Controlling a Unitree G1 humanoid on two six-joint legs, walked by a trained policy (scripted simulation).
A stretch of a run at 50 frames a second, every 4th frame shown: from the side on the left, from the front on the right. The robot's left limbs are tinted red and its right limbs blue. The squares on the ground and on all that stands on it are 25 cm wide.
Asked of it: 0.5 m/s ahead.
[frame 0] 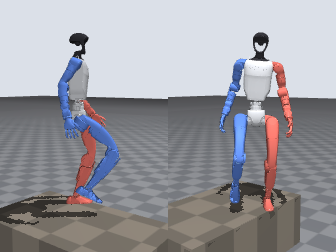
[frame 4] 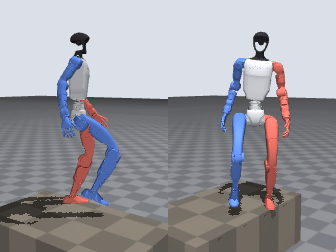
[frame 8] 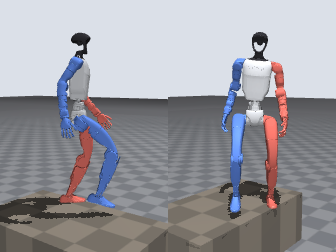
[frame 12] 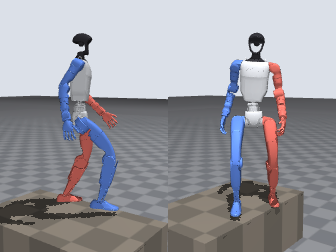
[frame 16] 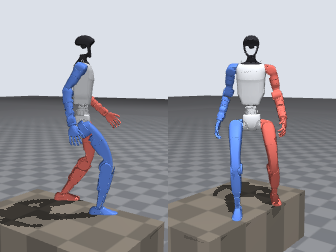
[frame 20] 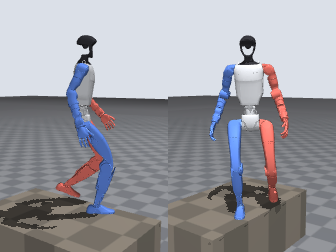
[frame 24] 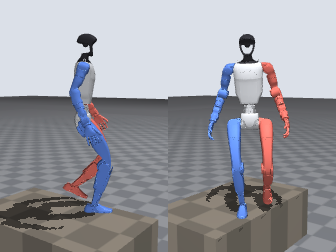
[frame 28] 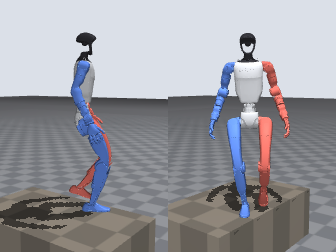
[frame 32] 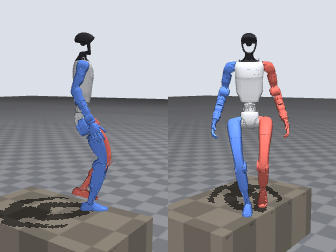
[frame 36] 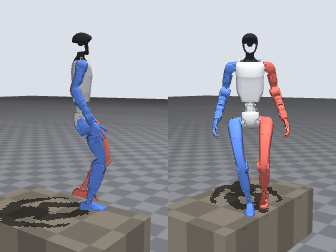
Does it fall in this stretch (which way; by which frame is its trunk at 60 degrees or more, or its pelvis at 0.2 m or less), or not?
no
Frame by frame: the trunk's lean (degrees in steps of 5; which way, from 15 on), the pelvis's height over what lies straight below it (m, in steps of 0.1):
0: 5, 0.8
4: 5, 0.8
8: 5, 0.8
12: 5, 0.8
16: 0, 0.7
20: 5, 0.7
24: 5, 0.7
28: 5, 0.8
32: 0, 0.8
36: 0, 0.8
